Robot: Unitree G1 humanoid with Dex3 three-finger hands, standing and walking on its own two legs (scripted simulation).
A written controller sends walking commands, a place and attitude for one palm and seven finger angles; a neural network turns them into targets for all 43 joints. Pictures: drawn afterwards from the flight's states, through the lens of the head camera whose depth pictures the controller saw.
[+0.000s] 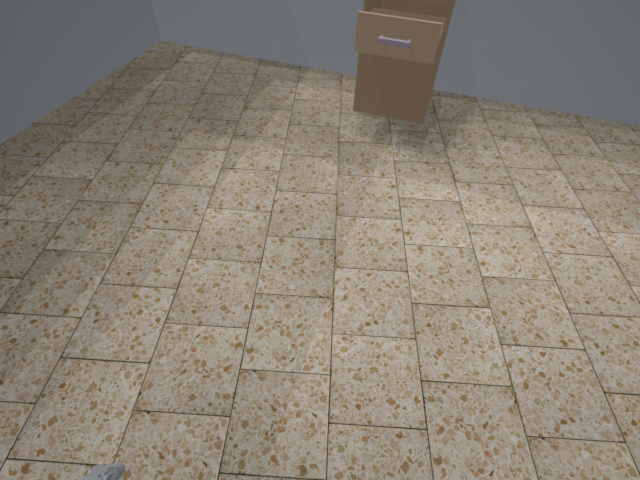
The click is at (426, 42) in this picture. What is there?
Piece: drawer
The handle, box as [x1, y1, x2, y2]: [377, 34, 410, 48]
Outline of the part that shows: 378,37 377,43 408,48 410,39 406,41 383,37 381,34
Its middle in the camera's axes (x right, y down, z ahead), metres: +0.34 -0.91 +1.78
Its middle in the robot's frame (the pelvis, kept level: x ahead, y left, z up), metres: +1.94 -0.24 -0.22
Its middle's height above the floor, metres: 0.55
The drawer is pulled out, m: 0.25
